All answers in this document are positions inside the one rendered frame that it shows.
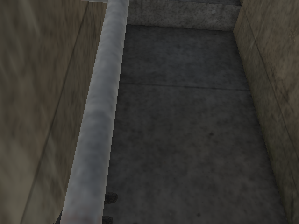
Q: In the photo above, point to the robot left hand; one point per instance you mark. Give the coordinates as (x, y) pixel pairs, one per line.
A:
(110, 197)

